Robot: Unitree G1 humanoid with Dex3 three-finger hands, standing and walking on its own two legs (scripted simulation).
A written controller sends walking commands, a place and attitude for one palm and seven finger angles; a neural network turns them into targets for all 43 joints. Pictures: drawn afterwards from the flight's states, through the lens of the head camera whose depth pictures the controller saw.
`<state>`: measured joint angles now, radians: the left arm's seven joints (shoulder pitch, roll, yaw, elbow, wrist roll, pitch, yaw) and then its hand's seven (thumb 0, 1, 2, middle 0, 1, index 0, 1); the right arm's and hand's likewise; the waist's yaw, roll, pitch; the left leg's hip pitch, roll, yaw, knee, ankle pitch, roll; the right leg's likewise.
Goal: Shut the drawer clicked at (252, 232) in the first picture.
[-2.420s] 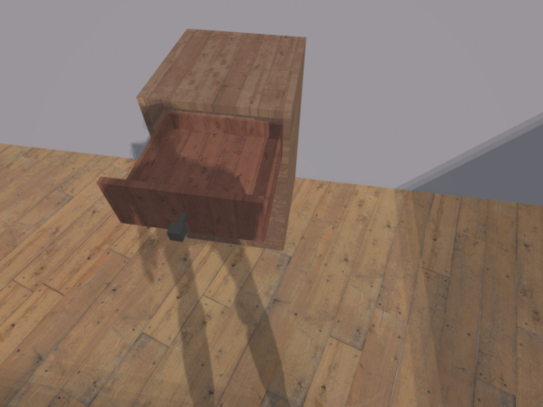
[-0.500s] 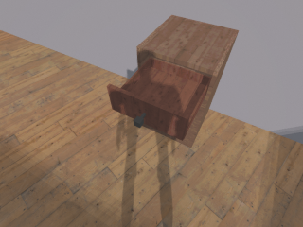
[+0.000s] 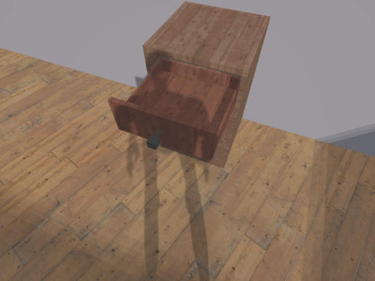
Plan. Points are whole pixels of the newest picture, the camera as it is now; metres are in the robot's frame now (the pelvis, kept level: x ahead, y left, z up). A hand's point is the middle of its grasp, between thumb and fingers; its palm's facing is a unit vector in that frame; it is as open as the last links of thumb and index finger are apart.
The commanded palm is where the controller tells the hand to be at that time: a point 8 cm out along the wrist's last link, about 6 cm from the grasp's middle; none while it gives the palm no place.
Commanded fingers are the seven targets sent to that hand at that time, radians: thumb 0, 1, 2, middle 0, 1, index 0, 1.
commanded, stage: turn to face it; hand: left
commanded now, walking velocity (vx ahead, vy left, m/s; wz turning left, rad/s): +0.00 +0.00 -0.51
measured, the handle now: (155, 138) +0.55 +0.15 -0.15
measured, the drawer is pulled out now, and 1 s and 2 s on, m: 0.30 0.30 0.30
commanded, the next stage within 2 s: take the last steps up to it in 0.48 s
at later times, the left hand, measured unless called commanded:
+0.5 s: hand (125, 280) +0.14 +0.16 -0.16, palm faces -0.17 -0.95 -0.26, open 7.3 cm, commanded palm none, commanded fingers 0.00 0.90 0.90 -0.20 -0.30 -0.20 -0.30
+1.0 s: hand out of the picture +0.13 +0.11 -0.15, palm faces -0.19 -0.96 -0.23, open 7.2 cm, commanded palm none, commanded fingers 0.00 0.90 0.90 -0.20 -0.30 -0.20 -0.30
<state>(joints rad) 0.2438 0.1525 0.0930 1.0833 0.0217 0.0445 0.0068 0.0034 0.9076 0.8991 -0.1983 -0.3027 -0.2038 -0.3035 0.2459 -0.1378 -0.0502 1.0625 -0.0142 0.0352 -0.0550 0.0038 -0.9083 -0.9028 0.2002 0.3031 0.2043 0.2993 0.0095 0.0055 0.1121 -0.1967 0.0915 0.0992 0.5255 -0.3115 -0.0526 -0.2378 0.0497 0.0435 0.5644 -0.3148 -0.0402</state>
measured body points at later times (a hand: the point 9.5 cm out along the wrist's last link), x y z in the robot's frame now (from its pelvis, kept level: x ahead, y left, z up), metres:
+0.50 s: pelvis -0.01 -0.02 -0.01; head +0.05 -0.04 +0.43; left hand +0.14 +0.21 -0.14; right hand -0.01 -0.27 -0.17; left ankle -0.03 +0.14 -0.71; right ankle -0.04 -0.12 -0.74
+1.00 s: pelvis +0.05 -0.06 +0.01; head +0.09 -0.09 +0.46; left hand +0.14 +0.16 -0.14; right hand -0.03 -0.27 -0.15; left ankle +0.07 +0.08 -0.68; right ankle -0.02 -0.13 -0.73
